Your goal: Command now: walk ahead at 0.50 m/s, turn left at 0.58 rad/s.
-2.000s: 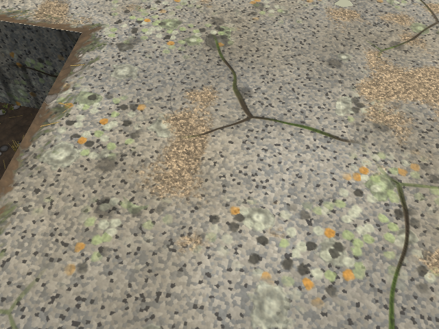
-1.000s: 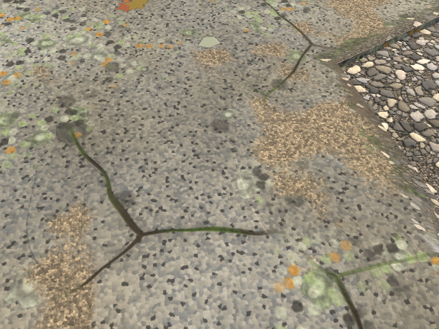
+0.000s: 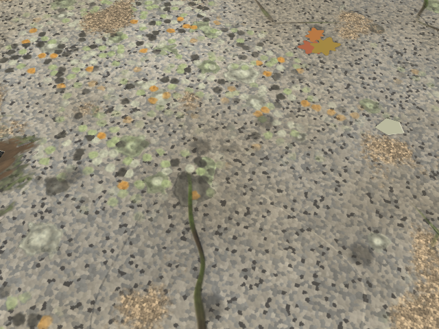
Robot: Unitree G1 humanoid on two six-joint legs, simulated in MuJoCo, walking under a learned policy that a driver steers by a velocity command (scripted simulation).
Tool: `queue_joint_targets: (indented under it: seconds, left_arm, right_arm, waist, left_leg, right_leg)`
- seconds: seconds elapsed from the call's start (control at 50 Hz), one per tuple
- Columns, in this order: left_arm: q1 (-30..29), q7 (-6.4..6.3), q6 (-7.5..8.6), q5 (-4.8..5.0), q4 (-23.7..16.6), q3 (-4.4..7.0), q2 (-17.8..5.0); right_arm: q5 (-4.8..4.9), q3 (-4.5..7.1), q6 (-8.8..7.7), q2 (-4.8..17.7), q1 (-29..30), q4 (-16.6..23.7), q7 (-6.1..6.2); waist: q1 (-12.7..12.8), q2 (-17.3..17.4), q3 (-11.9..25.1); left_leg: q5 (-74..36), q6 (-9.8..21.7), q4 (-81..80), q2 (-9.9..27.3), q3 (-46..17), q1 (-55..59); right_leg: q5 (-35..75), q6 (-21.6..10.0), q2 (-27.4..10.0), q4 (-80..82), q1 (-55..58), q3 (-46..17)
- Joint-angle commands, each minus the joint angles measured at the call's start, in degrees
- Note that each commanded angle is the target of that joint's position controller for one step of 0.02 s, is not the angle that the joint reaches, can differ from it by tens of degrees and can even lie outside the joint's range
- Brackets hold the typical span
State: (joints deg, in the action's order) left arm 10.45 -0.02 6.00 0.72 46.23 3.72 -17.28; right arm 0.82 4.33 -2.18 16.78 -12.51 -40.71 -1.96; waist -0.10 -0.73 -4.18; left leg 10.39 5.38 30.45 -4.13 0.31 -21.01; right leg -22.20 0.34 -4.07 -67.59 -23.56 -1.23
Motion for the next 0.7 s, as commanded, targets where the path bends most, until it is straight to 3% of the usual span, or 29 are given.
queue_joint_targets:
  seconds: [0.02, 0.08, 0.16, 0.22, 0.28, 0.32, 0.34, 0.36, 0.38, 0.4, 0.42, 0.44, 0.46, 0.48, 0.5, 0.52, 0.58, 0.64, 0.7]
  left_arm:
    - [0.14, -0.14, 0.66, -1.18, -4.25, 1.86, -6.96]
    - [-3.10, -0.28, -0.45, -1.66, -5.43, 1.30, -4.83]
    - [-9.89, 0.67, -0.12, -1.16, -6.74, -0.01, -2.27]
    - [-13.21, 1.59, 0.40, -0.27, -7.57, -0.24, -2.83]
    - [-15.18, 2.40, 0.74, -0.11, -8.65, -0.17, -4.07]
    - [-13.89, 2.90, 0.80, 0.09, -8.70, -0.08, -4.68]
    - [-11.37, 2.99, 0.80, 0.10, -8.15, 0.27, -5.45]
    - [-6.20, 2.89, 0.78, -0.03, -6.70, 1.03, -6.64]
    - [1.79, 2.69, 0.66, -0.35, -4.50, 2.08, -8.76]
    - [9.90, 2.63, 0.45, -0.53, -3.65, 2.96, -12.68]
    - [12.48, 3.13, 0.11, 0.14, -2.38, 3.43, -14.37]
    - [12.02, 3.14, -0.02, 1.42, -2.69, 2.16, -9.37]
    - [8.34, 2.72, -0.33, 0.86, -3.73, 1.68, -7.72]
    - [6.16, 2.47, -0.63, 0.02, -4.51, 1.53, -7.55]
    - [4.68, 2.21, -0.78, -0.25, -4.93, 1.28, -6.88]
    - [4.07, 1.92, -0.78, -0.68, -5.28, 0.95, -6.24]
    - [4.54, 1.10, -1.01, 0.03, -5.53, 1.16, -6.75]
    - [6.50, -0.05, -1.48, 0.41, -4.99, 1.88, -8.74]
    - [9.24, -0.77, -2.37, 0.78, -4.11, 2.01, -8.75]
  right_arm:
    - [-0.74, 1.68, -1.41, 6.94, -0.10, 4.65, 0.83]
    - [-0.24, 2.19, -1.68, 8.79, -2.30, 3.93, 1.97]
    - [-0.08, 1.84, -1.48, 8.03, -5.17, 2.15, 2.78]
    - [-0.05, 1.75, -1.66, 8.32, -8.01, 0.13, 2.64]
    - [-0.26, 1.80, -1.36, 8.61, -10.17, -1.73, 2.64]
    - [-0.36, 2.01, -0.93, 9.11, -10.20, -2.53, 2.83]
    - [-0.39, 2.10, -0.76, 9.53, -9.25, -2.50, 2.94]
    - [-0.48, 2.05, -0.49, 9.75, -7.99, -2.30, 3.07]
    - [-0.77, 1.55, -0.24, 8.94, -7.36, -1.78, 3.31]
    - [-2.20, 0.52, -0.42, 6.70, -9.67, -0.35, 3.61]
    - [-1.78, -0.71, -1.59, 2.27, -15.12, 0.11, 2.93]
    - [-0.64, -0.31, -2.78, 6.75, -10.46, 0.50, 2.43]
    - [0.59, 0.16, -3.72, 8.42, -3.88, 2.24, 1.96]
    - [-0.02, -0.05, -4.45, 7.87, -0.31, 3.01, 1.96]
    - [-1.14, 0.18, -4.81, 7.53, 0.71, 3.46, 2.03]
    - [-1.73, 0.29, -4.74, 7.04, 0.02, 3.65, 2.04]
    - [-1.86, 0.04, -3.76, 5.28, -0.53, 4.01, 2.25]
    - [-1.82, -0.61, -3.39, 3.66, 5.41, 5.65, 2.52]
    - [-1.38, -1.06, -3.98, 2.53, 11.29, 6.82, 1.98]
  waist:
    - [0.78, 3.99, 7.44]
    - [0.36, 2.79, 5.56]
    - [-2.87, 5.00, 3.89]
    - [-4.78, 5.69, 2.29]
    - [-5.46, 5.69, 0.76]
    - [-4.49, 6.25, 0.79]
    - [-3.00, 6.67, 2.24]
    - [0.00, 6.54, 5.84]
    - [3.81, 4.87, 11.71]
    - [5.16, -3.14, 19.57]
    - [2.19, -17.59, 22.86]
    - [4.77, -10.64, 19.65]
    - [5.20, -6.24, 11.82]
    - [4.48, -0.92, 8.06]
    - [2.90, 0.74, 5.94]
    - [1.30, -0.72, 6.32]
    - [-0.06, -2.94, 5.84]
    - [1.48, -2.58, 3.95]
    - [3.71, -3.55, 3.74]
  left_leg:
    - [-8.56, 11.30, -17.25, 14.70, -22.26, 13.81]
    - [-14.11, 11.18, -18.36, 12.81, -17.55, 10.05]
    - [-9.65, 7.56, -18.51, 9.81, -12.19, 8.18]
    - [-6.20, 7.10, -18.38, 12.08, -12.95, 10.96]
    - [-10.62, 6.76, -15.78, 16.10, -14.11, 19.77]
    - [-17.80, 5.61, -13.47, 17.58, -13.39, 24.14]
    - [-26.64, 4.77, -10.65, 17.13, -11.95, 25.14]
    - [-37.81, 3.69, -4.59, 15.46, -9.49, 25.11]
    - [-42.01, 2.03, 5.85, 12.63, -6.49, 21.81]
    - [-25.26, -0.56, 23.40, 8.36, -3.70, 8.94]
    - [18.21, -4.81, 40.07, -1.20, -3.13, -13.00]
    - [20.14, -4.18, 44.53, 1.69, -8.73, -20.28]
    - [14.81, -3.76, 43.52, 4.05, -7.97, -23.12]
    - [11.40, -3.60, 40.58, 5.82, -6.97, -21.97]
    - [8.98, -4.06, 36.27, 7.25, -6.65, -20.18]
    - [7.39, -4.54, 33.33, 8.15, -6.69, -16.96]
    - [6.81, -7.00, 25.88, 8.28, -5.01, -15.14]
    - [-2.81, -8.99, 14.72, 7.19, -4.12, -14.37]
    - [-13.23, -9.46, 4.21, 4.62, -3.64, -8.93]
  right_leg:
    - [5.32, 0.32, -3.19, 4.43, -12.05, -3.40]
    - [11.88, 2.88, -1.74, 13.58, -12.36, -2.15]
    - [27.67, 3.55, 0.50, 30.58, -8.15, -0.98]
    - [31.73, 2.30, 0.92, 35.41, -7.40, -0.73]
    - [26.10, -0.66, 0.79, 37.78, -12.51, -0.59]
    - [20.61, -2.88, 1.26, 38.56, -12.46, 0.14]
    - [18.08, -4.10, 2.61, 38.87, -8.92, 1.38]
    - [18.21, -5.63, 4.85, 39.86, -1.39, 3.39]
    - [20.82, -7.73, 4.72, 39.39, 10.70, 2.36]
    - [22.98, -12.82, -5.19, 37.92, 27.97, -12.87]
    - [9.09, -21.09, -14.66, 46.32, 43.29, -40.12]
    - [-1.95, -19.18, -14.24, 50.57, 43.34, -43.34]
    - [0.26, -17.11, -12.63, 51.62, 36.29, -35.90]
    - [6.41, -16.18, -10.39, 52.35, 29.47, -30.70]
    - [12.70, -16.02, -8.72, 53.04, 24.56, -27.21]
    - [17.43, -15.84, -7.03, 53.83, 21.81, -24.81]
    - [24.19, -16.58, -5.28, 55.42, 17.09, -20.47]
    - [25.40, -15.12, -3.03, 56.18, 12.86, -16.76]
    - [23.83, -12.58, -0.58, 54.92, 10.03, -14.84]
